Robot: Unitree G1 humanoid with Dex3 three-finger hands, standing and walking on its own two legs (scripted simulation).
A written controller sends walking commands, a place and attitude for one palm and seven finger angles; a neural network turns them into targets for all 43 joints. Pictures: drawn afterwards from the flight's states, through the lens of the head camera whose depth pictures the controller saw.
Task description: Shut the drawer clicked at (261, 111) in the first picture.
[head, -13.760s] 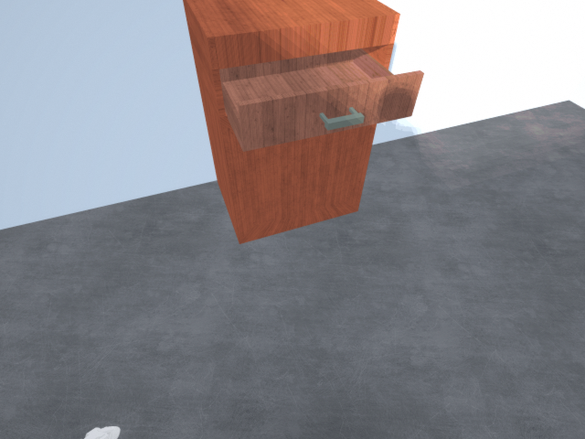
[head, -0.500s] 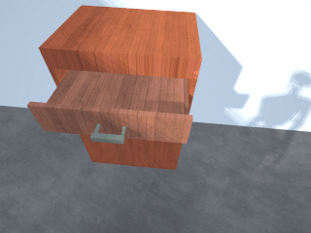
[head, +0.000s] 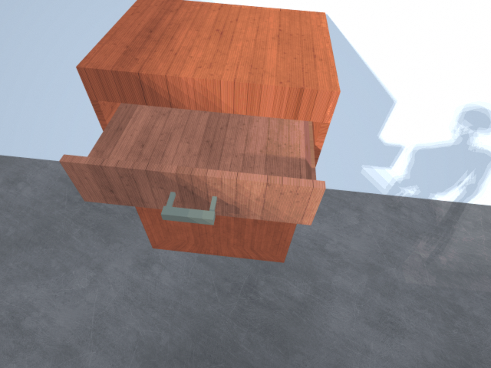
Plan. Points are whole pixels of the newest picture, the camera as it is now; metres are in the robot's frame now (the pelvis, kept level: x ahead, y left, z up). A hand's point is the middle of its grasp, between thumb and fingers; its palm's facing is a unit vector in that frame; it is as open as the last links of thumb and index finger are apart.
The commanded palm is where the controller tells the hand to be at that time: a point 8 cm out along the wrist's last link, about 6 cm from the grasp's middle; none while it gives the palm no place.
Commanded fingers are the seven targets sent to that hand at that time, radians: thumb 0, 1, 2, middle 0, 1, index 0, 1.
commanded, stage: shuffle to correct the standing spot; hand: left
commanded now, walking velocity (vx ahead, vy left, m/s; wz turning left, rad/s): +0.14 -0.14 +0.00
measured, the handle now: (190, 207) +0.43 +0.15 -0.05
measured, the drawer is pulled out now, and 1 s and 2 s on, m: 0.21 0.21 0.21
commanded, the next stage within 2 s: come to a stop and stand still in 0.02 s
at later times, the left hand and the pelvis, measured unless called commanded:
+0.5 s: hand out of the picture +0.03 +0.11 -0.17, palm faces +0.05 -0.98 -0.20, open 7.3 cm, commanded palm none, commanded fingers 0.00 0.90 0.90 -0.20 -0.30 -0.20 -0.30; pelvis +0.04 -0.05 +0.00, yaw +0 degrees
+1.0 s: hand out of the picture +0.02 +0.25 -0.17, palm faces +0.04 -0.97 -0.25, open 7.4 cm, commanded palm none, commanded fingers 0.00 0.90 0.90 -0.20 -0.30 -0.20 -0.30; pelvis -0.01 +0.05 -0.01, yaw +1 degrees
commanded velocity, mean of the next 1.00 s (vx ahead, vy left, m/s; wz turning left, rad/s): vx -0.03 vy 0.03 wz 0.00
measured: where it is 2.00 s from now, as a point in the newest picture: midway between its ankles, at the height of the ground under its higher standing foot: outside the picture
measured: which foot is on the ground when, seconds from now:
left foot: down 0.00-1.00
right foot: down 0.00-0.86, up 0.88-1.00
